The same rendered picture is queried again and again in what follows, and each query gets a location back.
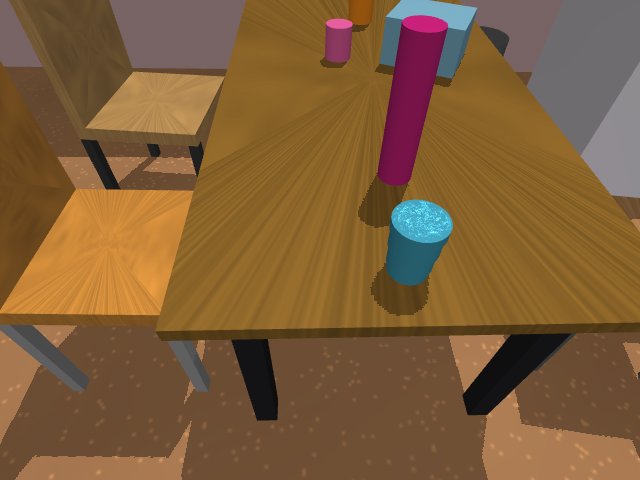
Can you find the table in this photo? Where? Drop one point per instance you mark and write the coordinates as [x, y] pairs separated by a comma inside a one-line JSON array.
[[287, 231]]

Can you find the chair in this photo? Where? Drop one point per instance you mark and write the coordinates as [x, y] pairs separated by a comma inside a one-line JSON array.
[[81, 49], [88, 257], [631, 207]]

